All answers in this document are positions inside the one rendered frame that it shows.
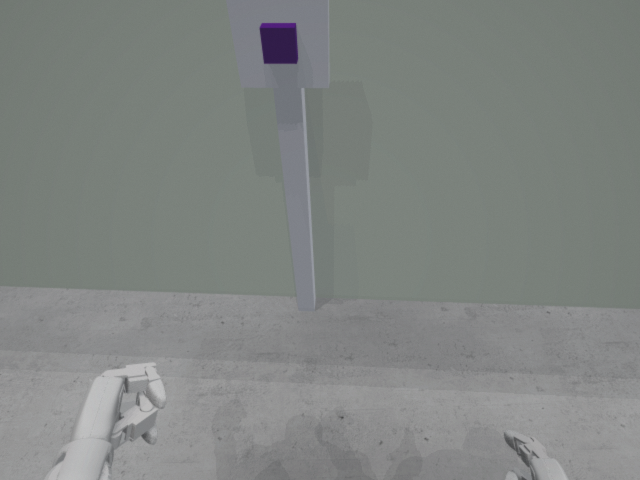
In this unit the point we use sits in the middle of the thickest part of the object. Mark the panel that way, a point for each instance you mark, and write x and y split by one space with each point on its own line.
288 82

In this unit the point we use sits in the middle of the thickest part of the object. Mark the robot left hand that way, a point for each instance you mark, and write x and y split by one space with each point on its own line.
102 406

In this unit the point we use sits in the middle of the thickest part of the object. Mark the left robot forearm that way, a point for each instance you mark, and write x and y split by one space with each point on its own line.
83 459

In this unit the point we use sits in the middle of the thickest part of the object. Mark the robot right hand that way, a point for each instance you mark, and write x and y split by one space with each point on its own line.
533 454

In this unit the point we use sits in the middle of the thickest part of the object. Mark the button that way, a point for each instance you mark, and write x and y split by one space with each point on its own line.
279 43

